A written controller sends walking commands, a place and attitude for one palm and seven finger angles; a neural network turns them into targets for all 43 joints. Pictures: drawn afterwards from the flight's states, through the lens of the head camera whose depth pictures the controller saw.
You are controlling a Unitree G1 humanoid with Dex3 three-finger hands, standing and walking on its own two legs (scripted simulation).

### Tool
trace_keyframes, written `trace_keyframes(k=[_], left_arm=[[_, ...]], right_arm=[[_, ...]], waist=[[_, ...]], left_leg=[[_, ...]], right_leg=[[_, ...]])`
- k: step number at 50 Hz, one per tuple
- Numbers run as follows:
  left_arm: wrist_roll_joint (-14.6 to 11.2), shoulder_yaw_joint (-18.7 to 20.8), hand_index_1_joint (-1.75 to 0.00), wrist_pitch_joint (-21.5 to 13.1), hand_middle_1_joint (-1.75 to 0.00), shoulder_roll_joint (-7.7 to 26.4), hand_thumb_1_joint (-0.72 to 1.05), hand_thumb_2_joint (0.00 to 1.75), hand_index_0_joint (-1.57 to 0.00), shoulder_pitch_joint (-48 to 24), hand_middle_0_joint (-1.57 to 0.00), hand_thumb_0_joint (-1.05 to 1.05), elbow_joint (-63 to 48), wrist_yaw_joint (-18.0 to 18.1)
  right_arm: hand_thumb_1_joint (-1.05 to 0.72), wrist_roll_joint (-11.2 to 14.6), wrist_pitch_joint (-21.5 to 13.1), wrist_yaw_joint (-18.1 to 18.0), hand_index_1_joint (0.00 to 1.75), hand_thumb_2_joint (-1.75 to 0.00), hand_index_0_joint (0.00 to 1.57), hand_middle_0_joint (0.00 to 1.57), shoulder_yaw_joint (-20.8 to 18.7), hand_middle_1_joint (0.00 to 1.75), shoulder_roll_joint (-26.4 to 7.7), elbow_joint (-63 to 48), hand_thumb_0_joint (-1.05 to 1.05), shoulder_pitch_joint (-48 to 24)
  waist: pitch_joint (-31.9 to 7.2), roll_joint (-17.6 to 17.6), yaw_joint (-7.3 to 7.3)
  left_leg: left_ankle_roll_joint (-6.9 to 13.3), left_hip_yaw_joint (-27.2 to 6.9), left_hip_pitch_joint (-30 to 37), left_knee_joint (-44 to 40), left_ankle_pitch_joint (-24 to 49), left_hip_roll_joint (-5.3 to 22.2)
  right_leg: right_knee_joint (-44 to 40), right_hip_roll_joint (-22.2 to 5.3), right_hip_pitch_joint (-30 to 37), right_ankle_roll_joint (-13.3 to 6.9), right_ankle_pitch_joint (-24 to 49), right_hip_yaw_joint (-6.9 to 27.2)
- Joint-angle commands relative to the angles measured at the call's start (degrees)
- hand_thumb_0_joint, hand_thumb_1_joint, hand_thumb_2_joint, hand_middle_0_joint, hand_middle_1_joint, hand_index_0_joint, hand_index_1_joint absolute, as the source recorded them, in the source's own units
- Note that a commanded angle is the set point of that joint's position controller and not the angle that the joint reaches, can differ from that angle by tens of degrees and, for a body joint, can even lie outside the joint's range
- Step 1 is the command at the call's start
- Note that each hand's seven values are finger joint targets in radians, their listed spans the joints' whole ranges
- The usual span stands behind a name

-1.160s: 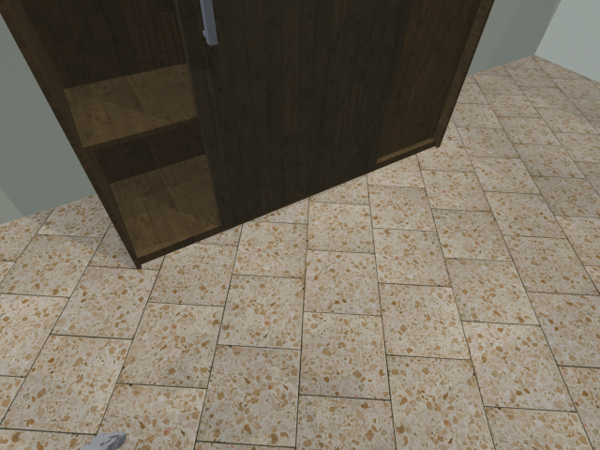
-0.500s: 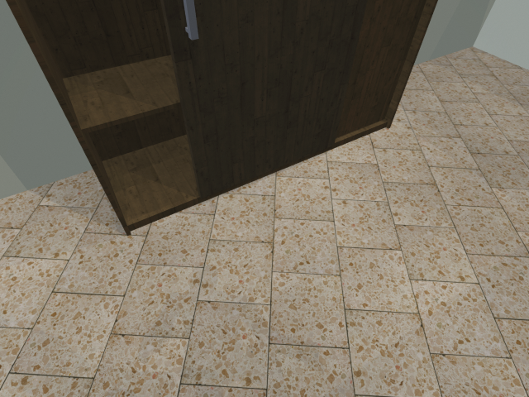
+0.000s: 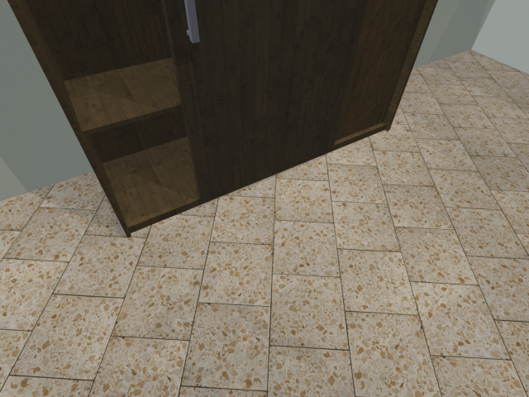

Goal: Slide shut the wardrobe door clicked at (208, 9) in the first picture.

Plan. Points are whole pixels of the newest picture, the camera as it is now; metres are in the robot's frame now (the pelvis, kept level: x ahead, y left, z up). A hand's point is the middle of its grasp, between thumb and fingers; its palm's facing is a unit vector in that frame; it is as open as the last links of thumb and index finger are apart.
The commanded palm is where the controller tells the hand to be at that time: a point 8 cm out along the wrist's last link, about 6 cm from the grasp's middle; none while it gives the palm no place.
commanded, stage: look at it before walking up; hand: right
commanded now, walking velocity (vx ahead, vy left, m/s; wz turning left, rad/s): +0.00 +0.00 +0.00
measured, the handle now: out of the picture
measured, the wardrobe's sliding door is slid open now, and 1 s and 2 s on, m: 0.36 0.36 0.36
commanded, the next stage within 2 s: walk to a spot facing it in 0.28 s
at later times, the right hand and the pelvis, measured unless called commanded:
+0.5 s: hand out of the picture +0.08 -0.24 -0.16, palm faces -0.02 +0.95 -0.32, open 7.4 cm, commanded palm none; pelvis +0.01 +0.00 +0.00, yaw +0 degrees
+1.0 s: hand (380, 371) +0.22 -0.20 -0.18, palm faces +0.01 +0.98 -0.17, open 7.3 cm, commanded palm none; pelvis +0.17 -0.02 -0.01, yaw -2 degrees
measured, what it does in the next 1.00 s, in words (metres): walks ahead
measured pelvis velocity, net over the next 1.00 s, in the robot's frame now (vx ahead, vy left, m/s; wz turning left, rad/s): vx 0.17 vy -0.02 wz -0.04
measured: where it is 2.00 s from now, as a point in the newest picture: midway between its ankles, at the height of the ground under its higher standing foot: (273, 350)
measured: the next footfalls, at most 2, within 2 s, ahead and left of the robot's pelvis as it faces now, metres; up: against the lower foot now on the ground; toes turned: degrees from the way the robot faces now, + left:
left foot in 1.08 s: +0.38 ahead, +0.10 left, +0.00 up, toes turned +5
right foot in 1.50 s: +0.49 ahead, -0.14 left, +0.00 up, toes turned -14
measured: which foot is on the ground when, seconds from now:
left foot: down 0.00-0.68, up 0.70-1.00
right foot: down 0.00-1.00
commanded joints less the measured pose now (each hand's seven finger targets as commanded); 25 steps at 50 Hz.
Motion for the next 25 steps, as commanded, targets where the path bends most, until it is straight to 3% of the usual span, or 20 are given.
trace_keyframes(k=[1, 14, 19, 21, 23, 25], left_arm=[[-0.1, 2.2, -0.30, -1.3, -0.30, 11.6, 0.90, 0.90, -0.20, -2.7, -0.20, 0.00, -3.3, 0.9], [-0.2, 2.2, -0.30, -1.4, -0.30, 11.8, 0.90, 0.90, -0.20, -2.9, -0.20, 0.00, -3.0, 1.1], [-0.2, 2.1, -0.30, -1.3, -0.30, 11.8, 0.90, 0.90, -0.20, -3.2, -0.20, 0.00, -2.9, 1.1], [0.3, 0.3, -0.30, -0.2, -0.30, 4.4, 0.90, 0.90, -0.20, 1.0, -0.20, 0.00, -1.2, 0.7], [0.7, 0.5, -0.30, 0.4, -0.30, 4.0, 0.90, 0.90, -0.20, 2.5, -0.20, 0.00, -1.4, 0.4], [1.0, 0.7, -0.30, 0.6, -0.30, 3.2, 0.90, 0.90, -0.20, 3.2, -0.20, 0.00, -2.6, 0.3]], right_arm=[[-0.90, -0.2, -1.4, -0.8, 0.30, -0.90, 0.20, 0.20, -2.7, 0.30, -12.1, -3.5, 0.00, -2.1], [-0.90, -0.2, -1.4, -0.9, 0.30, -0.90, 0.20, 0.20, -2.7, 0.30, -11.9, -2.9, 0.00, -1.5], [-0.90, -0.2, -1.3, -0.9, 0.30, -0.90, 0.20, 0.20, -2.6, 0.30, -12.0, -2.8, 0.00, -1.5], [-0.90, -0.3, -0.1, -1.1, 0.30, -0.90, 0.20, 0.20, -1.1, 0.30, -4.8, -1.0, 0.00, 2.9], [-0.90, -0.8, 0.5, -0.6, 0.30, -0.90, 0.20, 0.20, -1.7, 0.30, -5.5, -0.9, 0.00, 5.4], [-0.90, -0.9, 0.6, -0.2, 0.30, -0.90, 0.20, 0.20, -2.6, 0.30, -6.9, -1.3, 0.00, 8.1]], waist=[[-2.7, 0.8, -0.16], [-4.4, 0.2, -0.25], [-3.0, 0.3, -0.37], [-3.6, 0.5, -0.42], [1.3, 2.6, -1.10], [5.0, 7.1, -1.97]], left_leg=[[1.8, -6.6, 0.0, -5.0, 4.5, 6.8], [1.7, -5.9, 1.6, -4.2, 9.1, 6.8], [1.6, -6.0, 1.2, -4.9, 7.7, 6.8], [0.6, -5.5, 1.2, -4.6, -4.3, 6.2], [1.5, -7.9, -0.8, -6.4, -19.1, 6.4], [3.9, -12.5, -0.8, -9.5, -27.5, 9.3]], right_leg=[[-3.6, -6.2, 0.1, -2.0, 6.3, 5.0], [-3.8, -6.8, 2.2, -2.1, 9.5, 4.9], [-4.4, -6.7, 1.6, -2.0, 8.1, 4.8], [-3.4, -5.7, 0.5, -1.2, -0.8, 3.8], [-1.7, -3.8, -6.2, -1.7, -14.9, 3.5], [5.0, -1.1, -13.4, -1.4, -17.9, 0.9]])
